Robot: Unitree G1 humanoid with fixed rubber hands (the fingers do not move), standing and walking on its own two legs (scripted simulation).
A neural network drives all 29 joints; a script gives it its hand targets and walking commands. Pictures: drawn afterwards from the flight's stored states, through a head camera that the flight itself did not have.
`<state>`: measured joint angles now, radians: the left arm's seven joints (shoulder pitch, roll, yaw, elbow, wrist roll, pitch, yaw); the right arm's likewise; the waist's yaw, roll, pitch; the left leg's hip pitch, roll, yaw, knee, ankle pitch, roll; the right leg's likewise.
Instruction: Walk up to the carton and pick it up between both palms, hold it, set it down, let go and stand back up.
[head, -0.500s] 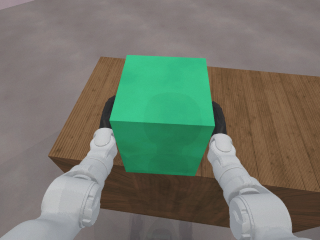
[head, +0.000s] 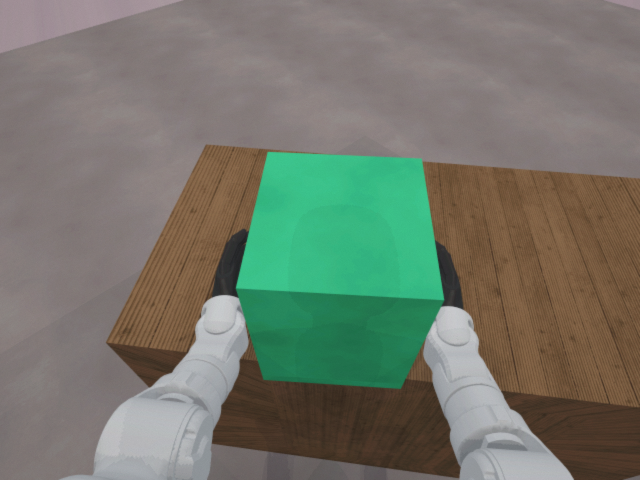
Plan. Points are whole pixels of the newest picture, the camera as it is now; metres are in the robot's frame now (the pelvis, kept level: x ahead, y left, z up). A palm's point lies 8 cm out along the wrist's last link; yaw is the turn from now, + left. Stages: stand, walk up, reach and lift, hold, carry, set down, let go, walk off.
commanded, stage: reach and lift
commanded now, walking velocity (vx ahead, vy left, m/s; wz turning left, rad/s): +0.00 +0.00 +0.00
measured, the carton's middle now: (337, 276) +0.39 -0.03 +0.03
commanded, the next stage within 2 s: none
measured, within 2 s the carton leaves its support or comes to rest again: neither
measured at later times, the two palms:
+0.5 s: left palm (222, 287) +0.37 +0.13 +0.03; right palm (437, 291) +0.36 -0.16 +0.03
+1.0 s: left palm (225, 283) +0.38 +0.12 +0.03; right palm (441, 290) +0.35 -0.17 +0.03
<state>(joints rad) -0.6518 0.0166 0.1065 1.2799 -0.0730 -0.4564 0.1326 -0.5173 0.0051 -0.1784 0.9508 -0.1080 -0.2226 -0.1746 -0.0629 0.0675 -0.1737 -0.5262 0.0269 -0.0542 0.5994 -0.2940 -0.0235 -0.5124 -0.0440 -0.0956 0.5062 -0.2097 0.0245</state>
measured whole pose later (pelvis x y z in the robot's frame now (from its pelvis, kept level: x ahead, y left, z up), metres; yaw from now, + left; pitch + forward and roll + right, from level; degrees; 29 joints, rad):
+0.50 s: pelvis +0.02 +0.00 +0.01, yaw +2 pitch +11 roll -3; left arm -0.48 0.00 0.10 1.00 -0.02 -0.32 0.14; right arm -0.41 0.00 -0.06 0.82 0.00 -0.17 -0.20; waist -0.08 0.07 -0.17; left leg -0.44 0.03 -0.09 0.55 -0.30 -0.03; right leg -0.39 -0.03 -0.14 0.41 -0.20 0.02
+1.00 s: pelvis +0.01 +0.00 +0.01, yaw +0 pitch +12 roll -2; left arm -0.57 -0.01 0.17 1.10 0.01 -0.35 0.12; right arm -0.48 0.01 -0.13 0.88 -0.06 -0.17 -0.18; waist -0.06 0.06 -0.17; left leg -0.46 0.03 -0.06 0.54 -0.28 -0.02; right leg -0.44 -0.03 -0.10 0.43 -0.19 0.02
